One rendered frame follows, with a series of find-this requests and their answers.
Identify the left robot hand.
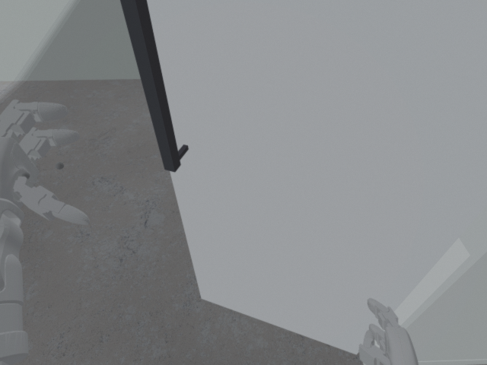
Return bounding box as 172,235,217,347
0,100,90,225

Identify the robot left forearm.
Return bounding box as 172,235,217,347
0,198,29,365

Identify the right robot hand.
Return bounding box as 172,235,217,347
359,298,419,365

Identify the fridge door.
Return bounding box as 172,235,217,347
147,0,487,355

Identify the handle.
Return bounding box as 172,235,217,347
120,0,189,172

